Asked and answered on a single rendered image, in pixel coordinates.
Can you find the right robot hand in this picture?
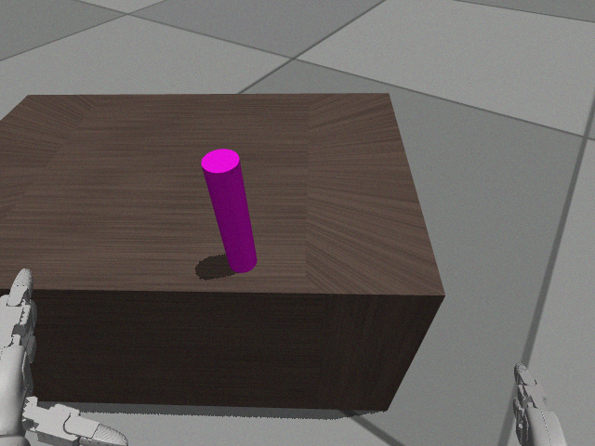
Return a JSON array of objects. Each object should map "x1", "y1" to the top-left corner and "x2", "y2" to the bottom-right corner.
[{"x1": 513, "y1": 363, "x2": 568, "y2": 446}]

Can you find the left robot hand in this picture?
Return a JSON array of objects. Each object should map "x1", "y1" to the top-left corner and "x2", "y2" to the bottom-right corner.
[{"x1": 0, "y1": 269, "x2": 128, "y2": 446}]

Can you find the can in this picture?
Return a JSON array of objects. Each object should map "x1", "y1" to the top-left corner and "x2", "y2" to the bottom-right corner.
[{"x1": 201, "y1": 149, "x2": 257, "y2": 273}]

